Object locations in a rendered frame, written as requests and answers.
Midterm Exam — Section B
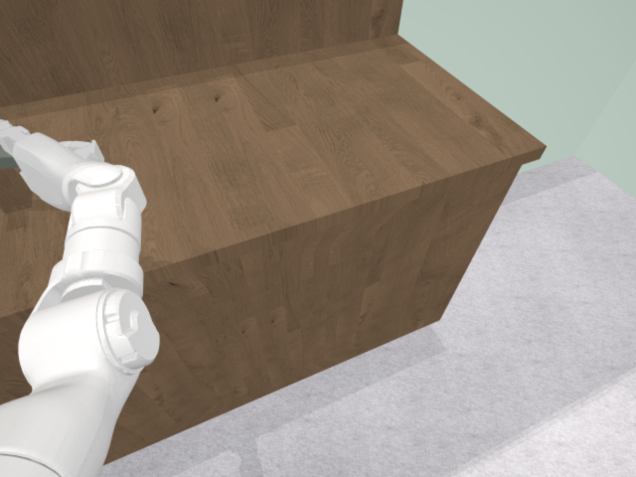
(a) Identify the robot left forearm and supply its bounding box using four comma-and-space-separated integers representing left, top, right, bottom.
18, 158, 147, 384

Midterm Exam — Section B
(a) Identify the left robot upper arm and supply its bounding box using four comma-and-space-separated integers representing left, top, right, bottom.
0, 287, 160, 477

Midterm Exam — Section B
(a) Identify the tap lever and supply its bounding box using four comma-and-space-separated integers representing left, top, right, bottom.
0, 142, 91, 169

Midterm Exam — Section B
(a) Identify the left robot hand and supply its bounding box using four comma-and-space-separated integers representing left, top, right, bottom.
0, 119, 104, 212

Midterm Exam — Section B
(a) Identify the counter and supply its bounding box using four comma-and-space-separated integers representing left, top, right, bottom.
0, 0, 547, 465

